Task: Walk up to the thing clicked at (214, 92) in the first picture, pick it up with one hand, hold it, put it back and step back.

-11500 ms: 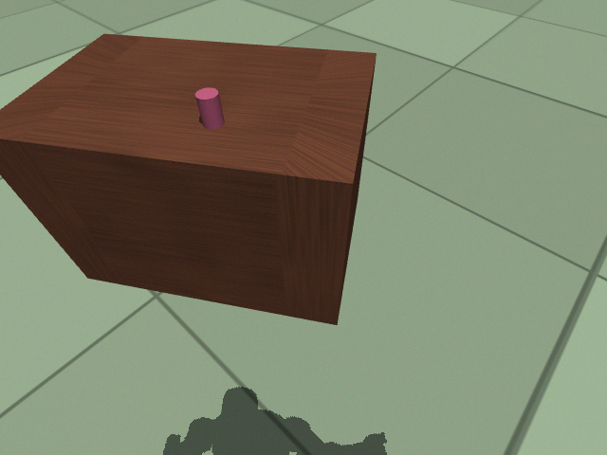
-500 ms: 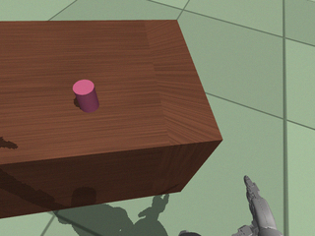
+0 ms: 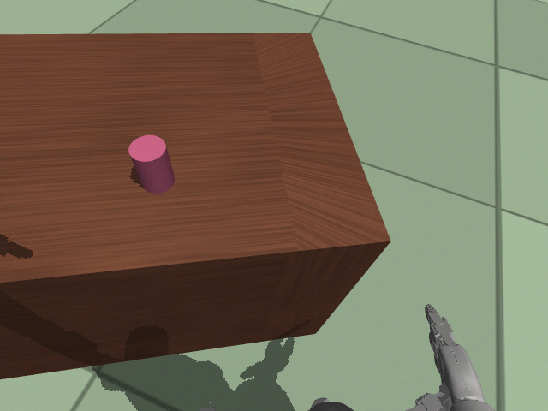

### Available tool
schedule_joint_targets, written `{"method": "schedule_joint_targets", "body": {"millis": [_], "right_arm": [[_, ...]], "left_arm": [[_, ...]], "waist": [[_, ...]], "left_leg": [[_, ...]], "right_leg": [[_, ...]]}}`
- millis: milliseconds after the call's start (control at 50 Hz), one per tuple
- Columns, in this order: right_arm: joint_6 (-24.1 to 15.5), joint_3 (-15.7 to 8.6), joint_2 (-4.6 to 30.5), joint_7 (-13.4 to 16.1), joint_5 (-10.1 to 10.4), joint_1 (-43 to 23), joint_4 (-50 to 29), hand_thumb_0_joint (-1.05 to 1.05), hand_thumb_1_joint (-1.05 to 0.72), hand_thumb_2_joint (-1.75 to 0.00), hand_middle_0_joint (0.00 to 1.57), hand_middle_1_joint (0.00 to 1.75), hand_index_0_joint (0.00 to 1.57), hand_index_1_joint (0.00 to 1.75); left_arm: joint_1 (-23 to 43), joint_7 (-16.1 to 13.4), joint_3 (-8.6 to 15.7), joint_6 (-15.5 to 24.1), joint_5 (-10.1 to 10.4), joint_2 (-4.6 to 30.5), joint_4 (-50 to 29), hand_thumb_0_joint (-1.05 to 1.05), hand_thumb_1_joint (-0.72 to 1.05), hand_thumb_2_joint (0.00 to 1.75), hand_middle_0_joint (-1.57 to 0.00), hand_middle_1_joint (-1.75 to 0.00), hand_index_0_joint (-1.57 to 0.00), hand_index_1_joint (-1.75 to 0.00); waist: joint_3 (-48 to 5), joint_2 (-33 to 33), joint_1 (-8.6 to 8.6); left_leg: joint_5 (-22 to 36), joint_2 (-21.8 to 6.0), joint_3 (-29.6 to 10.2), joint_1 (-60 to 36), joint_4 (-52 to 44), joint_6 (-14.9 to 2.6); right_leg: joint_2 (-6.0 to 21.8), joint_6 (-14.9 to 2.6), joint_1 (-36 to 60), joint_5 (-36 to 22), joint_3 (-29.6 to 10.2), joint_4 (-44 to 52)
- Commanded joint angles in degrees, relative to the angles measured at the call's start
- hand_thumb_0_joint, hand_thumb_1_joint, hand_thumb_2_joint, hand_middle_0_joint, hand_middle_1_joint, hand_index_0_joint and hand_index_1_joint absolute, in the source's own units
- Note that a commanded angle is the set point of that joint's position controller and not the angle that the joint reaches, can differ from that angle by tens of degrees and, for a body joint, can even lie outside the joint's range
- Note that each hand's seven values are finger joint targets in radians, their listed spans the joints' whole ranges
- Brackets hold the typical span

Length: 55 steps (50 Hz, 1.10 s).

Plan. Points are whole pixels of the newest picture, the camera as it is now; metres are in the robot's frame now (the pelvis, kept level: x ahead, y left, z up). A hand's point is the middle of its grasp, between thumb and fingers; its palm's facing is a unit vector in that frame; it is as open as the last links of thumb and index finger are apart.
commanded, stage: approach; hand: left
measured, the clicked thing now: (153, 165) +0.52 +0.17 +0.01
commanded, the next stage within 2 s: close in in 0.16 s
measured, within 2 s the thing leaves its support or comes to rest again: neither
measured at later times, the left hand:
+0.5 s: hand (120, 168) +0.49 +0.22 +0.03, palm faces +0.09 -1.00 +0.05, open 17.5 cm
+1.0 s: hand (147, 171) +0.49 +0.18 +0.03, palm faces +0.09 -1.00 +0.01, open 17.5 cm
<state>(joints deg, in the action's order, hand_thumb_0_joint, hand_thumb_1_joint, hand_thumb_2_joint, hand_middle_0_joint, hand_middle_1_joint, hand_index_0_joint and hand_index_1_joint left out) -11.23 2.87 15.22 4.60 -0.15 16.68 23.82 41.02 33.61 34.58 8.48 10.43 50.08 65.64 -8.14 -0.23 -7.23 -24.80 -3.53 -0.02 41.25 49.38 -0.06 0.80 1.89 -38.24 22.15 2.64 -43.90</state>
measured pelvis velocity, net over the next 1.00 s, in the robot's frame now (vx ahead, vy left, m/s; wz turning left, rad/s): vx -0.02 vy -0.01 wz -0.02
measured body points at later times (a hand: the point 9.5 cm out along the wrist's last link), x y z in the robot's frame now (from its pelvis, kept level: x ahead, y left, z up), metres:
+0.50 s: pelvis -0.03 +0.00 -0.03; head +0.11 +0.04 +0.39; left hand +0.48 +0.27 +0.03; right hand +0.11 -0.27 -0.05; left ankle -0.02 +0.11 -0.70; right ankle -0.02 -0.15 -0.70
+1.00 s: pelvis -0.02 -0.01 -0.04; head +0.11 +0.02 +0.39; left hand +0.48 +0.23 +0.03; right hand +0.13 -0.28 -0.06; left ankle -0.02 +0.11 -0.70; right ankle -0.02 -0.15 -0.70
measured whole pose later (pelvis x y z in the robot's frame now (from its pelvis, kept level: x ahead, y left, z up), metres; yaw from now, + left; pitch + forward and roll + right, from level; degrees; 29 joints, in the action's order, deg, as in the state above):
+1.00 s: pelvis -0.02 -0.01 -0.04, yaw -1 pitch +22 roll -3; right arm -1.6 -1.5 14.5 -1.2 -2.7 21.1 4.6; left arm 47.4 7.3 22.8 18.2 5.1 26.8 60.0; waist -7.1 0.0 -10.8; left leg -28.5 -4.2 -0.1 55.5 62.0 0.7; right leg 0.4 1.1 -53.8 26.7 2.0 -58.6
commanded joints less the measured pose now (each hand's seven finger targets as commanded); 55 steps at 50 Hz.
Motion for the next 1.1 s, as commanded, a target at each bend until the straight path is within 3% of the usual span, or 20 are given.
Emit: {"method": "schedule_joint_targets", "body": {"millis": [0,100,120,180,260,300,360,420,460,480,500,540,600,620,680,720,800,840,1020,1080], "right_arm": [[-2.8,-4.38,9.03,0.26,-0.07,0.2,-9.64,0.0,0.57,-0.05,0.05,0.05,0.05,0.05],[-2.59,-5.1,9.32,-0.69,-0.5,1.2,-12.83,0.0,0.57,-0.04,0.05,0.05,0.05,0.05],[-2.3,-6.51,10.59,-0.86,-0.58,2.88,-13.4,0.0,0.57,-0.04,0.05,0.05,0.05,0.05],[-1.76,-6.22,10.29,-1.76,-0.8,2.49,-18.71,0.0,0.57,-0.05,0.05,0.05,0.05,0.05],[-0.4,-6.53,9.85,-2.84,-1.6,4.49,-22.02,0.0,0.57,-0.04,0.05,0.05,0.05,0.05],[0.63,-7.08,9.67,-3.25,-1.92,5.91,-21.45,0.0,0.56,-0.05,0.05,0.05,0.05,0.05],[1.82,-7.57,8.79,-4.01,-2.51,4.68,-21.41,0.0,0.55,-0.05,0.05,0.05,0.05,0.05],[3.05,-8.64,8.57,-4.22,-2.65,1.79,-24.04,0.0,0.54,-0.05,0.05,0.05,0.05,0.05],[3.99,-7.91,7.41,-4.39,-2.69,2.4,-22.95,0.0,0.54,-0.05,0.05,0.05,0.05,0.05],[4.27,-9.12,8.27,-4.21,-2.73,2.3,-22.89,0.0,0.54,-0.05,0.05,0.05,0.05,0.05],[4.16,-9.2,8.31,-4.13,-2.66,0.39,-24.77,0.0,0.54,-0.05,0.05,0.05,0.05,0.05],[4.48,-7.94,7.55,-4.18,-2.29,0.38,-26.34,0.0,0.55,-0.05,0.05,0.05,0.05,0.05],[5.23,-9.89,8.71,-3.84,-2.12,2.88,-26.78,0.0,0.55,-0.05,0.05,0.05,0.05,0.05],[5.26,-9.77,8.56,-3.89,-2.25,4.85,-26.18,0.0,0.55,-0.05,0.05,0.05,0.05,0.05],[6.23,-10.24,9.07,-4.12,-1.79,9.0,-24.75,0.0,0.55,-0.05,0.05,0.05,0.05,0.05],[6.03,-9.53,8.28,-4.42,-1.88,7.67,-28.16,0.0,0.55,-0.05,0.05,0.05,0.05,0.05],[6.46,-10.2,8.28,-4.53,-1.75,7.37,-28.25,0.0,0.55,-0.05,0.05,0.05,0.05,0.05],[6.78,-8.14,6.36,-4.75,-1.95,8.48,-26.82,0.0,0.55,-0.05,0.05,0.05,0.05,0.05],[7.94,-10.3,7.55,-5.27,-2.34,5.36,-30.33,0.0,0.53,-0.05,0.05,0.05,0.05,0.05],[8.5,-9.32,6.99,-5.25,-2.3,6.12,-30.98,0.0,0.53,-0.05,0.05,0.05,0.05,0.05]], "left_arm": [[19.67,0.39,-1.26,4.56,1.92,12.59,-8.93,0.0,-0.56,0.08,-0.05,-0.05,-0.03,-0.07],[24.04,-2.7,-3.54,7.02,1.36,7.82,-11.57,0.0,-0.59,0.06,-0.05,-0.05,-0.04,-0.07],[24.36,-3.4,-3.44,7.67,1.56,6.74,-11.72,0.0,-0.59,0.07,-0.05,-0.06,-0.04,-0.07],[26.01,-6.01,-4.57,9.43,0.87,4.9,-13.3,0.0,-0.59,0.07,-0.06,-0.06,-0.05,-0.07],[30.14,-11.17,-4.81,11.55,-0.66,4.33,-18.33,0.0,-0.55,0.05,-0.05,-0.04,-0.05,-0.04],[31.53,-14.34,-3.08,12.43,-1.63,7.22,-19.82,0.0,-0.54,0.04,-0.06,-0.04,-0.06,-0.04],[31.12,-18.72,-1.83,13.16,-2.68,6.56,-20.77,0.0,-0.53,0.05,-0.06,-0.04,-0.06,-0.04],[28.9,-21.59,-2.31,13.16,-4.27,4.73,-18.48,0.0,-0.49,0.04,-0.06,-0.03,-0.06,-0.03],[28.31,-22.24,-3.22,13.16,-4.58,2.23,-17.36,0.0,-0.5,0.04,-0.06,-0.03,-0.06,-0.03],[28.42,-22.05,-4.06,13.38,-4.36,0.7,-17.29,0.0,-0.5,0.03,-0.06,-0.03,-0.06,-0.03],[28.47,-21.92,-6.31,13.07,-4.05,-2.9,-16.41,0.0,-0.47,0.03,-0.06,-0.03,-0.06,-0.03],[27.85,-22.23,-5.46,12.91,-4.31,-1.77,-14.97,0.0,-0.48,0.03,-0.05,-0.03,-0.06,-0.02],[28.63,-22.27,-7.2,13.22,-3.47,-5.54,-13.99,0.0,-0.51,0.02,-0.05,-0.03,-0.06,-0.02],[29.92,-21.91,-9.74,13.32,-3.12,-8.84,-14.18,0.0,-0.5,0.03,-0.05,-0.03,-0.06,-0.02],[28.07,-23.1,-6.97,13.16,-4.05,-3.73,-15.14,0.0,-0.48,0.03,-0.05,-0.03,-0.06,-0.02],[30.11,-23.38,-9.86,13.2,-3.62,-9.04,-16.37,0.0,-0.51,0.02,-0.05,-0.03,-0.07,-0.02],[31.86,-24.48,-10.44,13.66,-3.96,-9.04,-19.69,0.0,-0.51,0.03,-0.06,-0.03,-0.07,-0.02],[31.82,-25.27,-10.86,13.7,-4.41,-9.49,-19.81,0.0,-0.55,0.04,-0.08,-0.04,-0.08,-0.03],[29.24,-28.02,-10.77,14.77,-5.21,-11.29,-17.82,0.0,-0.61,0.02,-0.11,-0.02,-0.1,-0.03],[30.99,-28.29,-10.0,15.89,-5.61,-9.37,-18.44,0.0,-0.56,0.07,-0.33,-0.18,-0.33,-0.18]], "waist": [[-18.68,9.99,-1.44],[-20.42,10.32,-2.9],[-21.41,9.03,-3.67],[-24.7,10.2,-3.77],[-29.16,13.37,-3.21],[-30.01,16.05,-2.44],[-30.43,18.05,-0.51],[-29.87,16.0,-0.05],[-29.44,14.01,-0.35],[-29.56,14.45,-0.93],[-29.79,12.59,-1.59],[-30.03,8.97,-1.46],[-28.68,6.5,-3.12],[-28.43,6.3,-4.33],[-27.66,7.07,-3.19],[-27.55,5.92,-4.31],[-28.94,8.44,-4.01],[-28.99,9.53,-3.58],[-29.86,7.63,-2.97],[-30.01,7.33,-3.6]], "left_leg": [[27.13,1.52,-2.11,-18.35,-1.98,-0.71],[23.7,1.25,-2.46,-17.68,0.92,-0.39],[24.45,0.96,-2.9,-18.18,1.56,-0.3],[27.33,0.82,-3.15,-18.04,3.63,0.02],[28.45,0.98,-2.77,-18.3,5.37,0.33],[28.13,1.15,-2.32,-16.93,6.07,0.46],[28.01,0.95,-2.68,-15.42,6.13,1.06],[24.19,1.01,-2.35,-10.75,5.75,0.84],[22.83,0.94,-2.19,-7.65,5.65,0.51],[23.51,0.71,-2.28,-8.32,5.9,0.65],[23.63,0.56,-2.34,-7.76,6.19,0.4],[22.48,0.68,-2.11,-4.95,6.13,-0.09],[20.31,0.87,-1.63,-4.63,6.16,-0.47],[21.22,0.8,-1.53,-5.53,6.72,-0.57],[22.0,1.21,-1.17,-6.2,6.9,-0.61],[20.7,1.27,-1.18,-7.17,6.68,-0.66],[22.64,1.49,-0.85,-8.82,7.37,-0.61],[23.5,1.44,-0.98,-8.87,7.68,-0.66],[21.92,1.37,-1.27,-7.01,7.12,-0.57],[23.39,1.52,-0.99,-5.43,7.95,-0.73]], "right_leg": [[-1.86,-2.52,-0.79,-17.55,0.28,1.4],[-1.79,-2.63,-6.08,-14.64,0.32,-1.36],[-1.94,-2.67,-7.27,-15.01,0.6,-2.01],[-1.74,-2.75,-7.57,-16.74,0.68,-3.96],[-1.55,-2.96,-6.8,-17.53,0.08,-5.83],[-1.55,-3.06,-5.85,-17.62,-0.27,-6.6],[-1.82,-3.44,-5.88,-16.12,-0.11,-7.97],[-2.15,-3.61,-3.22,-15.23,-0.32,-8.31],[-2.26,-3.63,-2.01,-15.55,-0.51,-8.87],[-2.42,-3.64,-3.3,-15.6,-0.4,-9.07],[-2.51,-3.53,-3.28,-15.99,-0.36,-9.12],[-2.56,-3.18,-0.77,-17.13,-0.59,-9.3],[-2.52,-2.7,-1.66,-16.93,-0.82,-9.04],[-2.62,-2.67,-3.32,-17.66,-0.78,-9.07],[-2.3,-2.62,-3.73,-18.21,-1.0,-9.08],[-2.34,-2.45,-3.93,-17.71,-0.81,-8.69],[-1.94,-2.41,-3.8,-19.72,-1.28,-8.98],[-1.74,-2.47,-4.02,-19.98,-1.36,-9.19],[-1.93,-2.69,-1.61,-19.15,-1.04,-9.58],[-1.89,-2.44,-0.98,-21.75,-1.55,-10.01]]}}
